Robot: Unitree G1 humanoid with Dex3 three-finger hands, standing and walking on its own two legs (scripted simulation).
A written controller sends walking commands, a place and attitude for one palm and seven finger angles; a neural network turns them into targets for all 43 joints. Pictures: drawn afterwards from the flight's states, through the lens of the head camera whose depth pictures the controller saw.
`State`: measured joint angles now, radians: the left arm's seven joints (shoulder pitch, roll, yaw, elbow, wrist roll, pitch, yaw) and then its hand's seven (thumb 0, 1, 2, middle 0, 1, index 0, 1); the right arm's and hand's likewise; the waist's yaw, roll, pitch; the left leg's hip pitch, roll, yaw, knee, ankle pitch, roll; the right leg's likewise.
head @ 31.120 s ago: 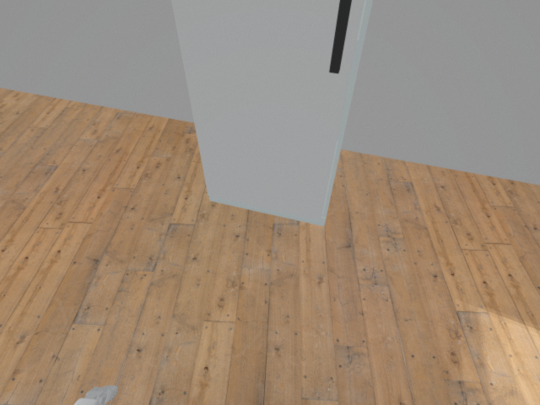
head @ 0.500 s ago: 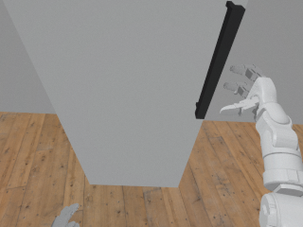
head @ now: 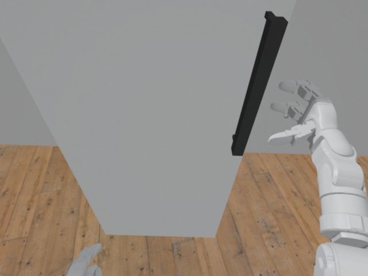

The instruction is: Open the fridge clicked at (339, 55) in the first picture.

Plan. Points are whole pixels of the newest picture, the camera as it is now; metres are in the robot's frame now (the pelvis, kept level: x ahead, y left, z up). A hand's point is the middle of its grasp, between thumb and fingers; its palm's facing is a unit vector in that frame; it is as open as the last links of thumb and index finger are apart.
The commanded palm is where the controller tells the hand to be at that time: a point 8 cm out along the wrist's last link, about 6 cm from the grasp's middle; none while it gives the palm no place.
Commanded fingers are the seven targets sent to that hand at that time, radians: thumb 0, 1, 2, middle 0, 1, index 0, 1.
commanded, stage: move the hooked fingers beside the handle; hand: right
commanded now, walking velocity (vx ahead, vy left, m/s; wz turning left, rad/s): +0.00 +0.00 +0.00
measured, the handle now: (250, 95) +0.45 -0.11 +0.20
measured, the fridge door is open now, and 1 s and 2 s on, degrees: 0 0 0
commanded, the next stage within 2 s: feel for the door with the fingertips in 1.20 s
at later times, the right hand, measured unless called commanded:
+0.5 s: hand (279, 126) +0.37 -0.16 +0.19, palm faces +0.00 +1.00 -0.01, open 14.0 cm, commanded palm +0.35 -0.22 +0.19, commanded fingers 0.00 0.50 -0.30 0.30 1.20 0.30 1.20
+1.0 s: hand (290, 117) +0.39 -0.19 +0.20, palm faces +0.04 +1.00 -0.01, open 14.0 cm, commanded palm +0.36 -0.24 +0.19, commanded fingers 0.00 0.50 -0.30 0.30 1.20 0.30 1.20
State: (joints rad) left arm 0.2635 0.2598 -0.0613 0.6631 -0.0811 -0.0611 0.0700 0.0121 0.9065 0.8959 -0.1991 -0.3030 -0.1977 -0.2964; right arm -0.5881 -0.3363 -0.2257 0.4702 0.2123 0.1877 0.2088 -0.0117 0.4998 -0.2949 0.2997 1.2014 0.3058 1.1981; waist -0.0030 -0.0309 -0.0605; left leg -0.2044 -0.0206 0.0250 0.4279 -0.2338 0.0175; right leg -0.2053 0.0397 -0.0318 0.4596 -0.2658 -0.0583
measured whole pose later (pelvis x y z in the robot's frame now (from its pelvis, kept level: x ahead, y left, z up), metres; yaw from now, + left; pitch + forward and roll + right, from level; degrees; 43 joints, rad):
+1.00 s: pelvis -0.01 +0.03 +0.00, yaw +0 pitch +0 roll +1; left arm 0.25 0.28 -0.06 0.66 -0.09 -0.03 0.09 0.01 0.91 0.90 -0.20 -0.30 -0.20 -0.30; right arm -0.60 -0.43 -0.30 0.55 0.22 0.19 0.25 -0.01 0.50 -0.30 0.30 1.20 0.31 1.20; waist 0.02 -0.04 -0.05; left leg -0.23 -0.06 0.05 0.46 -0.23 0.06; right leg -0.24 0.00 -0.01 0.50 -0.27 -0.02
